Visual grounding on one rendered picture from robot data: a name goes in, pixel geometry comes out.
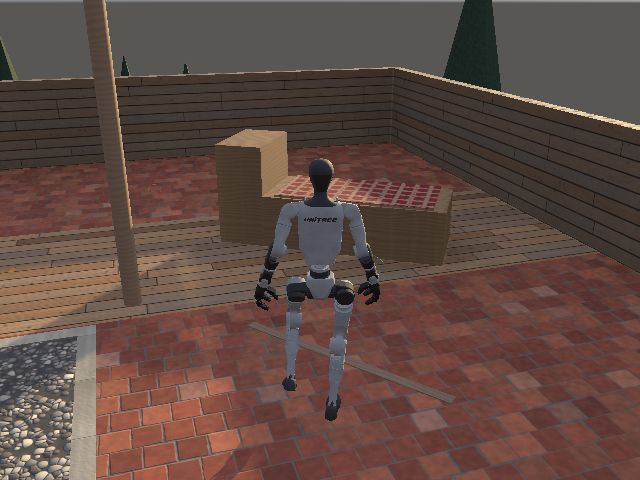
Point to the left robot forearm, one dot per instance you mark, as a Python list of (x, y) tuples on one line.
[(269, 268)]

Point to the left robot upper arm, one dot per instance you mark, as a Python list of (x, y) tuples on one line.
[(288, 211)]

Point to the right robot upper arm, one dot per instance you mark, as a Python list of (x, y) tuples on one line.
[(352, 212)]

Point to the right robot hand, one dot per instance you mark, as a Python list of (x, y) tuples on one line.
[(375, 289)]

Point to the left robot hand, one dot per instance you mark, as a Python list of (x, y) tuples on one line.
[(260, 295)]

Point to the robot right shin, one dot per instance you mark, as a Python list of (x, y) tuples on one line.
[(335, 373)]

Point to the right robot forearm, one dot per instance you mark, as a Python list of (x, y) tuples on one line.
[(369, 267)]

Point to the humanoid robot torso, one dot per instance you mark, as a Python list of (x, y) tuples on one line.
[(320, 236)]

